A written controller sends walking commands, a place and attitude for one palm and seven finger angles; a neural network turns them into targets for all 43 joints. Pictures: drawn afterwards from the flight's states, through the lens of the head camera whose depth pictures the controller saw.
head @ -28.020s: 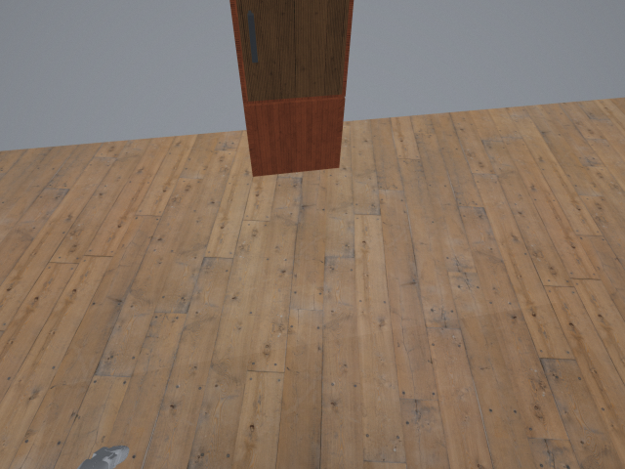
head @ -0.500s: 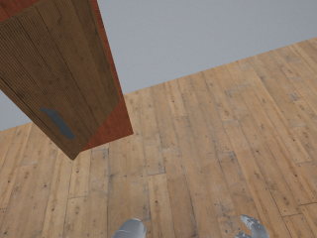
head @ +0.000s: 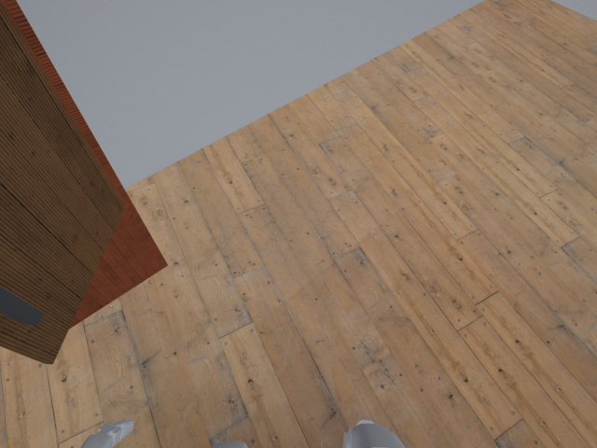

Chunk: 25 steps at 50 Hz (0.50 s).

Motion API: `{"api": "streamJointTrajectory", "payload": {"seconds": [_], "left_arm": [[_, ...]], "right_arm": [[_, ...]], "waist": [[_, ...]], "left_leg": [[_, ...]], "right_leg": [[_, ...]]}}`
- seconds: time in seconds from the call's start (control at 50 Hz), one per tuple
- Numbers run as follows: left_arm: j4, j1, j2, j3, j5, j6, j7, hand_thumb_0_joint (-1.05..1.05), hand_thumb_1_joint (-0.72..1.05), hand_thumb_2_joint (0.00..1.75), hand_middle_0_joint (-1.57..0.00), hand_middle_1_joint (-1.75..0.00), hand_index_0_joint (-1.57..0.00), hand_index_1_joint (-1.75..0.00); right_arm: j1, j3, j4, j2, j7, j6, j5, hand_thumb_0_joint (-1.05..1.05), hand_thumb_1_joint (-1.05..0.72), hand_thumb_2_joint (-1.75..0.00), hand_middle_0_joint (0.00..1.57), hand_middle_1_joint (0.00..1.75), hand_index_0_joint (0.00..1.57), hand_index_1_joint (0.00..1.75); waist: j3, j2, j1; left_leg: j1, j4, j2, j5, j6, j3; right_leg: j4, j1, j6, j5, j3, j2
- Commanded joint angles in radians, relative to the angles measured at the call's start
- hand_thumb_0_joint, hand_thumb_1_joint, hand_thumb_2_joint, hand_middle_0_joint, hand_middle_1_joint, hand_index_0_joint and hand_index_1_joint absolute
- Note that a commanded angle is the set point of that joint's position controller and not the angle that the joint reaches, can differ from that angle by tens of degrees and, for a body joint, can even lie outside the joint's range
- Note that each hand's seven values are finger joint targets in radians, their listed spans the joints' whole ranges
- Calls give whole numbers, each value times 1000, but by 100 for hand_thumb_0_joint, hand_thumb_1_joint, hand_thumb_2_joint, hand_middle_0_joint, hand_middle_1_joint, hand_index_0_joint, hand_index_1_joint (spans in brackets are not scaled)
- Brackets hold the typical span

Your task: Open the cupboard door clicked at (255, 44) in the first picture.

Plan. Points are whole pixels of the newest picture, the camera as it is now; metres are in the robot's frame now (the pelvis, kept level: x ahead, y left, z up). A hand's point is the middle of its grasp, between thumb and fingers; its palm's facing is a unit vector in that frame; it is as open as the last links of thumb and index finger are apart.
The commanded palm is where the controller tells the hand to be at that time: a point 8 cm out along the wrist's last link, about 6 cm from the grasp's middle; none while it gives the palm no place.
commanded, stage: walk to a spot facing it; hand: left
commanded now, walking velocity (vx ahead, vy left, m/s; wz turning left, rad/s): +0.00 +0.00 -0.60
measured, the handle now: out of the picture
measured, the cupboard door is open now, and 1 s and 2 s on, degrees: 43 43 43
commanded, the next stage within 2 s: turn to face it in 1.62 s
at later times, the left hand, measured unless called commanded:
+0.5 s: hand (225, 370) +0.23 +0.13 -0.16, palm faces -0.35 -0.92 -0.17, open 7.4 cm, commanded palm none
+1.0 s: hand (312, 327) +0.31 +0.00 -0.17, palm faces -0.54 -0.82 -0.17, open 7.3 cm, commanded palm none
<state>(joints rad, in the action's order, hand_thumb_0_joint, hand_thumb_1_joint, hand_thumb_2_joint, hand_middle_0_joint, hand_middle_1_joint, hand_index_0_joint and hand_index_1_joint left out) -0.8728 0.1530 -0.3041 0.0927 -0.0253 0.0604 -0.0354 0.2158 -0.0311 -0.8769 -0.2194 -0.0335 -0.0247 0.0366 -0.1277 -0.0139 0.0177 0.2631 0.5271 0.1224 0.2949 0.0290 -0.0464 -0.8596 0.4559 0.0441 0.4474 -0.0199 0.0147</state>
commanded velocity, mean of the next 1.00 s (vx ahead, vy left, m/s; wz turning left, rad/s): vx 0.27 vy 0.00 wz -0.50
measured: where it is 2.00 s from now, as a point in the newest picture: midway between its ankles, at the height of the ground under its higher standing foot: (422, 342)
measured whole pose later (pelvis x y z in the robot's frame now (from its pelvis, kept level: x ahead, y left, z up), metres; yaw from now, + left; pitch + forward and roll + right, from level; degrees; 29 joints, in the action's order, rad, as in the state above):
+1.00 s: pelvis +0.19 -0.14 +0.00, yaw -35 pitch +1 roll +0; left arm -1.00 0.27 -0.18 0.05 -0.03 -0.03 -0.02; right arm 0.13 -0.05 -0.91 -0.19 0.02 0.02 0.02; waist -0.07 0.01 0.01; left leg 0.52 0.77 0.10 0.26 0.06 -0.07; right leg -0.40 0.13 -0.05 0.28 0.01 -0.04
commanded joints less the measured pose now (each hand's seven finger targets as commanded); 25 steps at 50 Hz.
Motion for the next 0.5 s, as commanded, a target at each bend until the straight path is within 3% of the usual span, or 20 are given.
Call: {"api": "streamJointTrajectory", "payload": {"seconds": [0.0, 0.02, 0.04, 0.06, 0.08, 0.1, 0.12, 0.14, 0.18, 0.22, 0.26, 0.28, 0.3, 0.32, 0.34, 0.36, 0.38, 0.42, 0.44, 0.48], "left_arm": [[58, 28, -28, -1, 9, -28, -10, 0, 90, 90, -20, -30, -20, -30], [40, 74, -53, 4, 8, -35, -7, 0, 90, 90, -20, -30, -20, -30], [23, 139, -137, 19, 0, -46, 5, 0, 90, 90, -20, -30, -20, -30], [9, 188, -249, 43, -7, -52, 25, 0, 90, 90, -20, -30, -20, -30], [0, 214, -249, 45, 4, -47, 40, 0, 90, 90, -20, -30, -20, -30], [18, 152, -235, 33, 4, -37, 38, 0, 90, 90, -20, -30, -20, -30], [38, 75, -185, 37, -3, -35, 44, 0, 90, 90, -20, -30, -20, -30], [44, 45, -162, 29, -4, -36, 53, 0, 90, 90, -20, -30, -20, -30], [53, 24, -150, 24, -2, -37, 56, 0, 90, 90, -20, -30, -20, -30], [53, 14, -163, 24, -2, -38, 47, 0, 90, 90, -20, -30, -20, -30], [58, -32, -148, 21, 1, -34, 36, 0, 90, 90, -20, -30, -20, -30], [75, -59, -114, 11, 5, -30, 26, 0, 90, 90, -20, -30, -20, -30], [104, -72, -37, -8, 9, -24, 15, 0, 90, 90, -20, -30, -20, -30], [150, -127, -20, -9, 9, -26, 10, 0, 90, 90, -20, -30, -20, -30], [164, -181, -54, 2, 1, -37, -4, 0, 90, 90, -20, -30, -20, -30], [162, -163, -56, 6, -1, -54, -18, 0, 90, 90, -20, -30, -20, -30], [128, -156, -36, 11, -9, -56, -23, 0, 90, 90, -20, -30, -20, -30], [101, -120, -1, 1, -8, -45, -37, 0, 90, 90, -20, -30, -20, -30], [95, -107, 17, -4, -4, -42, -43, 0, 90, 90, -20, -30, -20, -30], [93, -124, 34, -13, -1, -42, -48, 0, 90, 90, -20, -30, -20, -30]], "right_arm": [[38, -63, 54, -235, -4, 20, -4, 0, -90, -90, 20, 30, 20, 30], [30, -65, 54, -231, -2, 19, -11, 0, -90, -90, 20, 30, 20, 30], [33, -58, 69, -183, 4, 18, -23, 0, -90, -90, 20, 30, 20, 30], [-17, -36, 121, -96, 9, 18, -29, 0, -90, -90, 20, 30, 20, 30], [-32, -35, 112, -132, -4, 8, -31, 0, -90, -90, 20, 30, 20, 30], [-8, -32, 107, -124, 4, 9, -36, 0, -90, -90, 20, 30, 20, 30], [-22, -38, 93, -119, 3, 8, -30, 0, -90, -90, 20, 30, 20, 30], [-17, -39, 77, -133, 0, 9, -27, 0, -90, -90, 20, 30, 20, 30], [2, -35, 66, -109, 6, 12, -29, 0, -90, -90, 20, 30, 20, 30], [32, -30, 55, -90, 12, 16, -27, 0, -90, -90, 20, 30, 20, 30], [121, -33, 24, -96, 13, 26, -21, 0, -90, -90, 20, 30, 20, 30], [193, -40, -2, -139, 9, 34, -15, 0, -90, -90, 20, 30, 20, 30], [270, -62, -18, -236, 4, 43, 3, 0, -90, -90, 20, 30, 20, 30], [315, -75, -16, -311, -6, 53, 14, 0, -90, -90, 20, 30, 20, 30], [265, -69, 0, -301, -7, 57, 10, 0, -90, -90, 20, 30, 20, 30], [222, -63, 33, -278, 3, 69, 13, 0, -90, -90, 20, 30, 20, 30], [191, -60, 26, -251, 6, 75, 15, 0, -90, -90, 20, 30, 20, 30], [152, -43, 20, -201, 4, 82, 7, 0, -90, -90, 20, 30, 20, 30], [152, -40, 12, -187, 3, 85, 6, 0, -90, -90, 20, 30, 20, 30], [185, -40, -6, -179, 4, 87, 4, 0, -90, -90, 20, 30, 20, 30]], "waist": [[191, -199, -13], [200, -137, 12], [245, 70, 41], [243, 366, 73], [245, 306, 96], [176, 250, 54], [164, 260, 25], [183, 305, 10], [205, 225, -4], [209, 171, -19], [182, 147, -66], [162, 55, -102], [141, -252, -138], [101, -382, -153], [39, -196, -131], [35, -75, -98], [42, -67, -81], [41, -144, -49], [63, -169, -41], [86, -172, -54]], "left_leg": [[-78, -26, 170, -500, -108, 46], [-25, 63, 141, -441, -66, 11], [131, 252, 64, -209, 0, -72], [334, 491, -69, 352, 43, -99], [359, 612, -41, 385, 25, 35], [349, 626, -16, 333, 23, 36], [364, 615, -20, 269, 33, 34], [340, 583, -21, 251, 40, 39], [232, 422, -41, 210, 45, 12], [124, 261, -74, 152, 47, -24], [-78, 62, -105, 57, 41, -60], [-233, -59, -72, 65, 30, -32], [-310, -238, 149, 351, -40, 274], [-242, -399, 397, 517, -147, 599], [-137, -432, 430, 503, -209, 601], [-114, -411, 403, 409, -231, 569], [-97, -379, 332, 293, -195, 443], [-100, -346, 238, 123, -134, 189], [-121, -332, 206, 53, -120, 106], [-149, -312, 186, -42, -107, -3]], "right_leg": [[233, -190, -25, -120, -76, -37], [359, -304, -40, -249, -69, -33], [458, -487, -95, -513, 138, 131], [498, -524, -217, -843, 470, 379], [476, -503, -296, -854, 456, 392], [492, -387, -304, -630, 405, 361], [474, -379, -280, -646, 390, 271], [435, -381, -264, -744, 340, 241], [415, -343, -245, -741, 298, 212], [430, -274, -229, -524, 326, 193], [426, -103, -182, -147, 317, 134], [374, 65, -139, 70, 272, 72], [98, 260, -80, 215, 145, -65], [-157, 354, -36, 223, 45, -76], [-246, 332, -46, 120, 114, 24], [-298, 321, -43, 61, 87, 42], [-327, 301, -37, 8, 69, 43], [-282, 254, -24, -99, 25, 66], [-233, 230, -19, -128, -1, 63], [-120, 182, -19, -153, -42, 57]]}}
